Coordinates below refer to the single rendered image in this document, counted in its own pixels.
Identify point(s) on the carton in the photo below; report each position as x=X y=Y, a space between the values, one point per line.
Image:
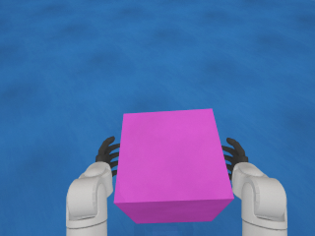
x=171 y=167

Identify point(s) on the left robot forearm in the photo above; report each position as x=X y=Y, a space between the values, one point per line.
x=86 y=201

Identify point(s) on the left robot hand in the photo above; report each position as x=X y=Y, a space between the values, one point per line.
x=105 y=155

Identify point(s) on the right robot forearm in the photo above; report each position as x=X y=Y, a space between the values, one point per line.
x=263 y=201

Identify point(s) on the right robot hand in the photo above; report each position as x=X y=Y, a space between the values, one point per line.
x=238 y=155

